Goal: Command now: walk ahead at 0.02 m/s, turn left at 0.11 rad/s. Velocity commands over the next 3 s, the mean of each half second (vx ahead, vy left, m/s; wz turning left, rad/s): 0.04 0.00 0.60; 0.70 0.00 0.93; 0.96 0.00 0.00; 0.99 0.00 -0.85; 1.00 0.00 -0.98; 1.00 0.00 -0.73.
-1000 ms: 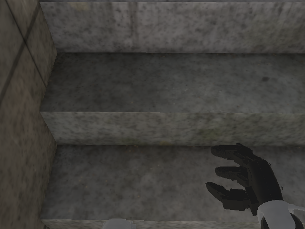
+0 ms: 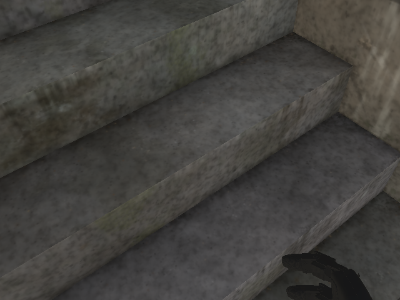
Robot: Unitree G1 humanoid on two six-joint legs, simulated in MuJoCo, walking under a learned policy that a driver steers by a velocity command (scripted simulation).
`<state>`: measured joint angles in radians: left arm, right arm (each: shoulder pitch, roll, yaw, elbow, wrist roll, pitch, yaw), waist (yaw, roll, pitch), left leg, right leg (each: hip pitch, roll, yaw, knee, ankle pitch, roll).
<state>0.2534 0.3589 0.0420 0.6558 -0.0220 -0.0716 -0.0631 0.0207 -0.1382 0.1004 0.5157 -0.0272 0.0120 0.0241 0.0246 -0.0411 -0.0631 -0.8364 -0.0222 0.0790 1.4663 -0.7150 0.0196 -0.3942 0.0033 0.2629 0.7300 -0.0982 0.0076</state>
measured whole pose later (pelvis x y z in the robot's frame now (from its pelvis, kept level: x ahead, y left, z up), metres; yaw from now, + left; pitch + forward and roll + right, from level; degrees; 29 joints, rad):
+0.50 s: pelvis +0.07 -0.01 +0.04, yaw +19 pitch +4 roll +5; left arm 0.24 0.35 0.07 0.69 0.11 -0.06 -0.05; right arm 0.37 -0.25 0.06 0.56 -0.01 0.05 0.03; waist -0.09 -0.07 -0.02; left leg -0.74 -0.24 -0.03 1.39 -0.74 0.04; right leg -0.14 -0.16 -0.19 0.41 0.21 -0.26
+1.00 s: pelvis +0.18 -0.02 +0.14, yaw +42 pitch +4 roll -1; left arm 0.19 0.19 0.04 0.69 0.03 -0.12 0.04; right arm 0.16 -0.32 -0.11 0.67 -0.05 -0.04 -0.02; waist -0.05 0.06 -0.08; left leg -0.89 -0.11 -0.08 1.92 -0.20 0.09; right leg -0.37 0.01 -0.11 0.63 -0.33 -0.04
